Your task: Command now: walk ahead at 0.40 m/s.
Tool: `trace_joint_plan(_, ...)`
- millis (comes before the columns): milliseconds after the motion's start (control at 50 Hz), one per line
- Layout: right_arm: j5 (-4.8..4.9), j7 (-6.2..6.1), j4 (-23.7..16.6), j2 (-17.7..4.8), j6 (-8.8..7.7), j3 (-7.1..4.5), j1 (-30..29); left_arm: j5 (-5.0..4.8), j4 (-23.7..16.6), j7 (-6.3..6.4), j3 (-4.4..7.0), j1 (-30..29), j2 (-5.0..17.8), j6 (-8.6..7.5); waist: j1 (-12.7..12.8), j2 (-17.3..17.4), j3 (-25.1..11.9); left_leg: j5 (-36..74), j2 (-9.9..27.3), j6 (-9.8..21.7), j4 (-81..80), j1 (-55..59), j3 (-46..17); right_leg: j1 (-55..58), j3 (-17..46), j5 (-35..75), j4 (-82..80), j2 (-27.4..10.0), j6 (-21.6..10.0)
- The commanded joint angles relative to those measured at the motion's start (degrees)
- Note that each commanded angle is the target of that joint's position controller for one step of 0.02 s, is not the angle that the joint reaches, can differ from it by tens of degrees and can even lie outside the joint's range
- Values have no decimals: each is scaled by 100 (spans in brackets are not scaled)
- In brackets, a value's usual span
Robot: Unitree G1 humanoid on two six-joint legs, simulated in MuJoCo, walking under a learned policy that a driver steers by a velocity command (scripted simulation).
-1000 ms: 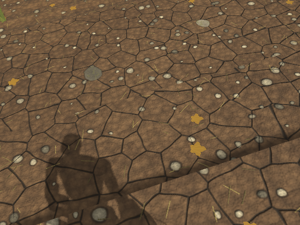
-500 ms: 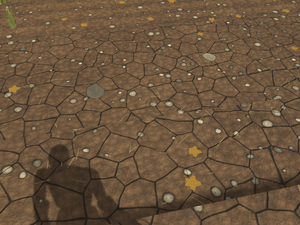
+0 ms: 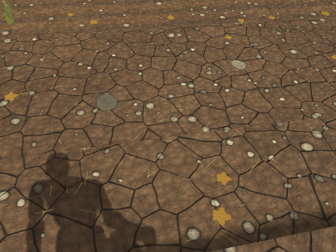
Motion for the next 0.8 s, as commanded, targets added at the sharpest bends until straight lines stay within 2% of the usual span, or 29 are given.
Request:
trace_joint_plan(20,-33,-131,589,-1143,103,-260,2650,147,-722,-152,52,-879,327,-170,-1046,1530,430,-3534,2353,1058,-2720,2613,-4787,-4165,133,-758,2965,411,-265)
trace_joint_plan(40,-32,-133,455,-1022,137,-213,2069,154,-869,-194,64,-1221,377,-157,-721,993,957,-3401,2286,1049,-2588,2175,-4331,-4468,347,-219,3414,18,-328)
trace_joint_plan(60,6,-94,305,-819,86,-159,1563,104,-864,-218,28,-1289,283,-161,-496,645,1016,-2470,1966,871,-2468,1733,-3544,-4207,411,417,3327,-196,-303)
trace_joint_plan(80,25,-68,229,-686,40,-106,1232,36,-758,-232,24,-1099,221,-127,-239,630,892,-1537,1655,677,-2501,1390,-2835,-3718,428,828,3016,-320,-236)
trace_joint_plan(100,41,-79,208,-493,-1,-52,1096,61,-677,-240,25,-888,203,-72,-63,687,778,-754,1410,568,-2494,1148,-2304,-3295,406,1118,2779,-390,-143)
trace_joint_plan(120,28,-93,264,-387,-36,-14,1173,74,-625,-254,22,-828,181,-15,-18,740,685,22,1256,556,-2443,1094,-1921,-3107,295,1311,2726,-343,-82)
trace_joint_plan(160,53,-107,414,-397,-89,13,1495,46,-744,-259,10,-1078,175,70,27,699,603,1585,1181,589,-2298,1206,-1476,-3148,196,1602,2493,-286,-18)
trace_joint_plan(200,102,-121,508,-396,-117,51,1744,35,-933,-242,-16,-1601,165,100,-68,683,644,2529,1133,600,-2234,1318,-1151,-3273,91,1858,2013,-246,25)
trace_joint_plan(260,123,-164,552,-409,-127,96,1867,6,-1267,-216,-121,-2524,31,57,-230,713,734,2865,1029,602,-2232,1269,-846,-2948,-88,2366,800,-102,42)
trace_joint_plan(300,168,-190,566,-520,-114,96,1878,-67,-1469,-248,-142,-3037,147,3,-340,717,834,2779,1002,587,-2344,1242,-754,-2596,-190,2717,75,1,19)
trace_joint_plan(340,129,-171,582,-622,-87,88,1854,-83,-1597,-264,-129,-3292,232,-5,-388,794,867,3014,1080,596,-2346,1387,-825,-2248,-248,2501,-205,91,-47)
trace_joint_plan(380,73,-162,585,-638,-60,84,1696,-115,-1539,-235,-99,-2983,343,-75,-170,802,654,3774,1166,581,-1982,1694,-867,-1753,-93,2298,-255,160,-172)
trace_joint_plan(420,59,-175,561,-737,-35,52,1550,-59,-1195,-178,-12,-1848,526,-145,248,755,164,5097,1014,488,-773,1807,-734,-554,-182,1634,-300,466,-326)
trace_joint_plan(440,82,-178,531,-773,-13,43,1470,-45,-987,-142,71,-989,714,-226,642,547,-277,4601,802,384,370,1384,-596,598,45,1874,-730,259,-438)
trace_joint_plan(460,116,-150,360,-513,0,96,1670,95,-940,-89,195,-181,1247,-291,770,-179,-1106,2457,462,320,2202,426,-422,1941,1616,1380,-924,-1144,-681)
trace_joint_plan(480,298,-101,477,23,62,148,2562,25,-972,-129,250,-225,1436,-241,338,-1302,-1823,-1601,-451,109,4117,-1192,-364,3001,3859,877,-1661,-2340,-1434)
trace_joint_plan(500,161,-128,541,-690,107,-45,1987,-87,-1068,-157,191,-678,1030,-157,356,-248,-1124,-1008,-96,210,4354,-1625,-816,2254,3518,501,-1910,-2026,-1209)
trace_joint_plan(520,157,-88,375,-700,88,-88,1493,-64,-1194,-176,113,-1248,780,-169,189,-126,-371,-445,101,215,4170,-1537,-859,1321,2671,999,-2122,-1904,-1076)
trace_joint_plan(540,143,-85,275,-618,97,-96,1172,-32,-1276,-188,79,-1526,637,-220,74,36,-14,-136,285,195,3972,-1302,-880,670,2110,1747,-2301,-1763,-984)
trace_joint_plan(560,68,-85,263,-593,173,-130,1062,-63,-1253,-142,58,-1529,532,-260,-43,19,161,-75,433,180,3761,-1165,-902,312,1617,2083,-2377,-1599,-904)
trace_joint_plan(580,12,-62,236,-509,278,-138,1082,-88,-1218,-103,34,-1441,470,-313,-138,-58,234,-45,495,137,3563,-986,-885,80,1308,2298,-2455,-1498,-805)
trace_joint_plan(620,8,-21,152,-420,443,-173,954,-116,-1165,-81,33,-1204,482,-417,-264,71,288,65,547,59,3184,-1070,-915,104,944,2565,-2555,-1417,-722)
trace_joint_plan(660,17,92,14,-482,570,-209,714,-86,-1159,-23,66,-989,727,-411,-298,9,331,391,590,22,2946,-1524,-892,302,663,3049,-2596,-1407,-744)
trace_joint_plan(680,-69,129,-77,-443,621,-184,487,-58,-1078,16,110,-793,818,-378,-207,-15,313,539,576,-22,3053,-1684,-731,331,454,3221,-2526,-1411,-794)
trace_joint_plan(700,-45,167,-169,-484,648,-188,281,-41,-1066,18,89,-662,804,-366,-183,19,357,739,599,-51,2999,-1940,-757,393,338,3231,-2513,-1409,-784)
trace_joint_plan(720,-76,196,-190,-537,667,-210,196,48,-1036,-1,92,-461,827,-418,-108,-24,249,1240,566,2,3284,-2238,-681,624,286,2957,-2234,-1430,-850)
trace_joint_plan(760,-80,218,-257,-608,690,-237,-85,33,-1018,-7,35,-242,725,-445,-60,-29,375,1601,538,30,3279,-2672,-771,647,180,2839,-2068,-1439,-767)
trace_joint_plan(780,-10,232,-429,-619,625,-275,-596,-2,-919,-17,-37,-251,522,-540,-105,-26,641,2001,561,42,2677,-3132,-935,834,90,1972,-2182,-1300,-523)
trace_joint_plan(800,-42,252,-508,-633,580,-283,-857,15,-881,-9,-38,-101,570,-597,22,-95,801,2252,498,46,2497,-3312,-915,901,163,1817,-2190,-1365,-499)
Keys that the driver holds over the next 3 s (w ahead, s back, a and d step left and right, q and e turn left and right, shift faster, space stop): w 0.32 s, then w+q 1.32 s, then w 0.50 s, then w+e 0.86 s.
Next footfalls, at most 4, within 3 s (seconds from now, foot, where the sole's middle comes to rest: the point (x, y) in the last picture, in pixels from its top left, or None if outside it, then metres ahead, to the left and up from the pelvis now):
0.44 right None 0.37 -0.08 -0.76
1.14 left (124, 221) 0.73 0.20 -0.94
1.58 right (139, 172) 1.01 0.15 -0.94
2.08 left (74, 169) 1.01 0.50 -0.94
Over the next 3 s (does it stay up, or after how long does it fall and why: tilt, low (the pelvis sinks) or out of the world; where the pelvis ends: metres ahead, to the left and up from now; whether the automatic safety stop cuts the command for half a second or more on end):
stays up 1.35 0.64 -0.36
